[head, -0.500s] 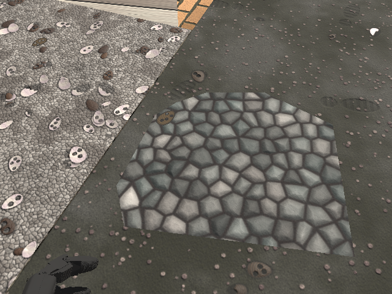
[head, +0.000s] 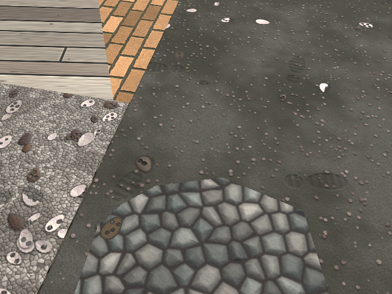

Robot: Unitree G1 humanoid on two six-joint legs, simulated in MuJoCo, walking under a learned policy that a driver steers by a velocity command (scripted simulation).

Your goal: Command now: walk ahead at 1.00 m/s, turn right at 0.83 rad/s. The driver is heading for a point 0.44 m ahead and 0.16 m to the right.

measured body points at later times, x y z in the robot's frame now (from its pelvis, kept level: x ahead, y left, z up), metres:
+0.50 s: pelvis +0.42 -0.07 +0.00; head +0.47 -0.08 +0.44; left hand +0.60 +0.15 -0.13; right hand +0.49 -0.37 -0.09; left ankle +0.57 +0.07 -0.66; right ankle +0.40 -0.09 -0.74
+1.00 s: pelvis +0.64 -0.10 -0.01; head +0.66 -0.11 +0.44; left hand +0.87 +0.08 -0.13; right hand +0.66 -0.38 -0.12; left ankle +0.77 -0.08 -0.74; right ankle +0.59 -0.25 -0.73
